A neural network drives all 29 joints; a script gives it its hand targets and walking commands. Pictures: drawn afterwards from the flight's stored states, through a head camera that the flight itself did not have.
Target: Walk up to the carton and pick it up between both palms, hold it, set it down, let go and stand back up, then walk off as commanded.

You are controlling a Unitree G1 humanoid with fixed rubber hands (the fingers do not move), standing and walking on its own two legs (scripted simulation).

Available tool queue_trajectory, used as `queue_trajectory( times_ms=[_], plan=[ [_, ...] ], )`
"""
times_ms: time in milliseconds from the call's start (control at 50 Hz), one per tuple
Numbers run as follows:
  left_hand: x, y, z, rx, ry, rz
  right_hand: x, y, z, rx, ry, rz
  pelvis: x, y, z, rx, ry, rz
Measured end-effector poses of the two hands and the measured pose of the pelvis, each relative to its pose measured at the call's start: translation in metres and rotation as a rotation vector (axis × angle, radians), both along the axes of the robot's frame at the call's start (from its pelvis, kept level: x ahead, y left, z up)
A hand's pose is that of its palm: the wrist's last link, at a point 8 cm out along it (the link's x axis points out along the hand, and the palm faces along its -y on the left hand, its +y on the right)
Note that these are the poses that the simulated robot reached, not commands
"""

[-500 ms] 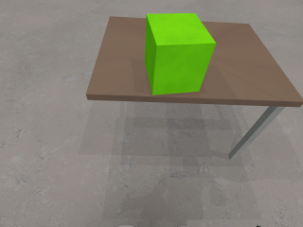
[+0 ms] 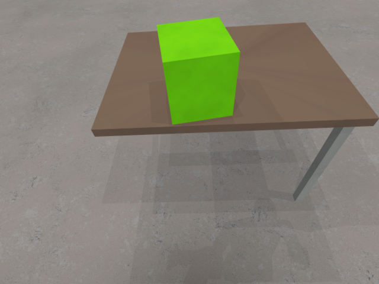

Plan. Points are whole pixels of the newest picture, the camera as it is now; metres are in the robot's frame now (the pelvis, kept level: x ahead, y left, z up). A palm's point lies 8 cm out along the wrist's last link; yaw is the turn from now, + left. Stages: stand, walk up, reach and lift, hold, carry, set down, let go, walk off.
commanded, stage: walk off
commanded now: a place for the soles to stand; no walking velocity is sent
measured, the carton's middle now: (195, 71) +0.75 +0.02 +0.03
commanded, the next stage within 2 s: stand in 0.62 s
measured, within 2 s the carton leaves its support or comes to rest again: neither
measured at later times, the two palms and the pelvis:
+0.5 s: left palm out of the picture +0.05 +0.32 -0.11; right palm out of the picture +0.11 -0.28 -0.10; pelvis +0.01 +0.02 +0.00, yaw +0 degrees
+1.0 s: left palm out of the picture +0.04 +0.32 -0.11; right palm out of the picture +0.10 -0.28 -0.10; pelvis +0.00 +0.02 +0.01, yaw +0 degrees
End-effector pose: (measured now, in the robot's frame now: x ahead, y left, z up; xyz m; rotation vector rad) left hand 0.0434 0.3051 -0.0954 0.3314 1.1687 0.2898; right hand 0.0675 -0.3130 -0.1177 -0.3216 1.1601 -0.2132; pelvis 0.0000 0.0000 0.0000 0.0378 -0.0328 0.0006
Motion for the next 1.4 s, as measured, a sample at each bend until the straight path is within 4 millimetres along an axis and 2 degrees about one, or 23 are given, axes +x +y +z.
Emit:
queue_trajectory(
  times_ms=[140,240,360,700,880,1400],
  plan=[
    [0.012,0.006,-0.008,-0.034,-0.005,0.002,0.020,0.019,0.010,-0.001,-0.042,0.008,0.011,0.010,0.002,-0.007,0.010,0.004],
    [0.014,0.010,-0.009,-0.042,-0.012,-0.001,0.034,0.028,0.013,0.003,-0.072,0.013,0.011,0.015,0.003,-0.014,0.010,0.004],
    [0.013,0.014,-0.010,-0.047,-0.023,-0.001,0.040,0.034,0.017,0.001,-0.101,0.017,0.009,0.020,0.004,-0.020,0.006,0.004],
    [0.010,0.018,-0.011,-0.056,-0.014,0.004,0.040,0.039,0.021,-0.003,-0.097,0.017,0.007,0.025,0.005,-0.027,0.007,0.004],
    [0.001,0.017,-0.012,-0.056,0.005,0.014,0.040,0.037,0.020,0.001,-0.101,0.014,0.006,0.023,0.006,-0.024,0.000,0.004],
    [-0.013,0.011,-0.007,-0.051,0.017,0.023,0.018,0.030,0.017,0.013,-0.054,-0.005,-0.005,0.017,0.010,-0.016,-0.007,0.005]
  ],
)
